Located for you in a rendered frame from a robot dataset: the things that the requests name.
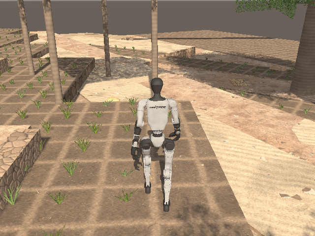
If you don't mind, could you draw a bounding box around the robot right upper arm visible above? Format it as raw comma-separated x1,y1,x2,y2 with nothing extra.
167,98,179,124

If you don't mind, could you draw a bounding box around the robot right forearm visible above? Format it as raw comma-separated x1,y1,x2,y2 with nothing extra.
174,118,180,134

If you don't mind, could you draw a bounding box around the right robot thigh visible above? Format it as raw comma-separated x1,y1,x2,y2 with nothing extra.
163,138,175,179

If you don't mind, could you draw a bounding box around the robot right hand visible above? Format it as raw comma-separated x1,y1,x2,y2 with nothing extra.
169,132,180,141

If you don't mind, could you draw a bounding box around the robot left hand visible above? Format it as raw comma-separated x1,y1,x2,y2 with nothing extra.
131,146,143,161

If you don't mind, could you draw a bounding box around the robot left forearm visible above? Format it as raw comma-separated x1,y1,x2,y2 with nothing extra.
132,120,141,147

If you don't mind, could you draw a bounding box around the left robot shin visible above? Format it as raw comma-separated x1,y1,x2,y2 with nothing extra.
143,157,151,187

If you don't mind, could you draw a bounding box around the robot left upper arm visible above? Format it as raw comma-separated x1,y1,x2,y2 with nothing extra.
137,99,147,127

